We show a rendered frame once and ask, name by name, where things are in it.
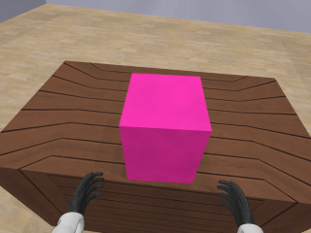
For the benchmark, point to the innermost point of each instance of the left robot forearm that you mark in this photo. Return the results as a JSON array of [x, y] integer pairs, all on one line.
[[70, 223]]

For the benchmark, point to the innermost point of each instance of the robot left hand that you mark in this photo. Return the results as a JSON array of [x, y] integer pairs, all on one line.
[[82, 196]]

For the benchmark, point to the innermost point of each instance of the right robot forearm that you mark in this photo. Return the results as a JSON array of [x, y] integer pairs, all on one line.
[[249, 228]]

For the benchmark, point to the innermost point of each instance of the pedestal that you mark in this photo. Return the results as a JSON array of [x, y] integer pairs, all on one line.
[[71, 127]]

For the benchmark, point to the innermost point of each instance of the carton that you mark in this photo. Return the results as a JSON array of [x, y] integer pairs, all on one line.
[[164, 127]]

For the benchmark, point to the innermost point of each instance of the robot right hand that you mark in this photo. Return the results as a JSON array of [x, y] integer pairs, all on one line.
[[239, 205]]

